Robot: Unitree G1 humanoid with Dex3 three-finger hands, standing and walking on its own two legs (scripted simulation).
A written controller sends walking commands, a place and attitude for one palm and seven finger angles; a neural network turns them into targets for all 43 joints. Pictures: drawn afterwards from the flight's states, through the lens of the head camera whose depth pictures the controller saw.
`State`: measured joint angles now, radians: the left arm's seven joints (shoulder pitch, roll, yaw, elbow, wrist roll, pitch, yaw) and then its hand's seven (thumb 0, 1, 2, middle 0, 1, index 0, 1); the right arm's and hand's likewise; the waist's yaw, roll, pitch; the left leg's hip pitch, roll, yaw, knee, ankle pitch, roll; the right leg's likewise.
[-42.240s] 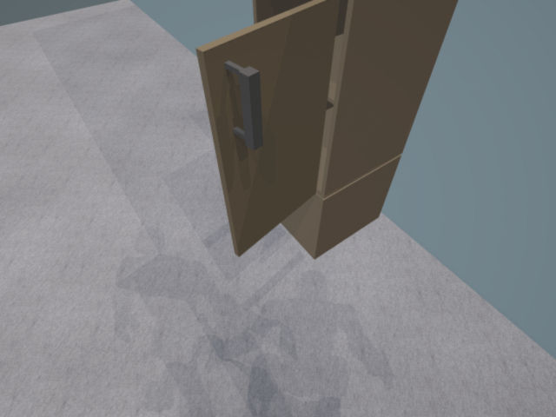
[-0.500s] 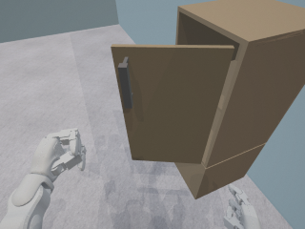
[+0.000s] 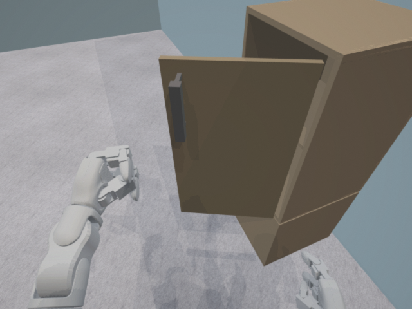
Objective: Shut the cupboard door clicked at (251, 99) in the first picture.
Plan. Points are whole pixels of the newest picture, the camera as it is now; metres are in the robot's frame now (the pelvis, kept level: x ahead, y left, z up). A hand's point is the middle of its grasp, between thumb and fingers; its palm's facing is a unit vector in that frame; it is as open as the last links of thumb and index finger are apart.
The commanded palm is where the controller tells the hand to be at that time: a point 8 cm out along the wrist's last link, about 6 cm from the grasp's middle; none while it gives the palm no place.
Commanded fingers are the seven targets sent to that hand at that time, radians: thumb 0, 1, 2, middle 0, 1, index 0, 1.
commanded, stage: bring the fist close to the handle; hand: left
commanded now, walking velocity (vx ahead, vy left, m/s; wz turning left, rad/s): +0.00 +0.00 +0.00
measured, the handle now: (179, 108) +0.50 +0.12 +0.15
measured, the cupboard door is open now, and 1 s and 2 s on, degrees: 63 63 52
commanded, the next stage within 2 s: push the door shut along its arc in 1.12 s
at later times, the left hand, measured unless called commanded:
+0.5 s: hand (178, 152) +0.36 +0.10 +0.15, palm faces -0.01 -1.00 -0.02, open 3.1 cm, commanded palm +0.34 +0.15 +0.16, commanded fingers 0.00 0.90 0.90 -1.30 -1.50 -1.30 -1.50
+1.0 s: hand (189, 135) +0.40 +0.08 +0.16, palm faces +0.02 -1.00 +0.00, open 3.1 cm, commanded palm +0.37 +0.13 +0.16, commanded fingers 0.00 0.90 0.90 -1.30 -1.50 -1.30 -1.50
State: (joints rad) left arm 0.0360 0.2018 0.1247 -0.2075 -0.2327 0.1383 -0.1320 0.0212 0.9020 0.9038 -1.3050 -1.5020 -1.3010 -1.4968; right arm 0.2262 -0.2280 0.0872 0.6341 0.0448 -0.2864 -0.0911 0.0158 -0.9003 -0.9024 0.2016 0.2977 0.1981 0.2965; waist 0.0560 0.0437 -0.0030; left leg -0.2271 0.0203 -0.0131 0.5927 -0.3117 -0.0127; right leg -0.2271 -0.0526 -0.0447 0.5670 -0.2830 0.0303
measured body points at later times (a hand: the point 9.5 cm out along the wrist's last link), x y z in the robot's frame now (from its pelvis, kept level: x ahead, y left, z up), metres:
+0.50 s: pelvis +0.01 -0.02 +0.00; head +0.01 -0.04 +0.45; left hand +0.35 +0.15 +0.15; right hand +0.19 -0.24 -0.09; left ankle +0.01 +0.13 -0.73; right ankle +0.02 -0.14 -0.73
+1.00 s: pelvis +0.02 -0.02 +0.00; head +0.01 -0.04 +0.45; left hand +0.39 +0.14 +0.16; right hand +0.15 -0.26 -0.10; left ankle +0.01 +0.13 -0.73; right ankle +0.02 -0.14 -0.73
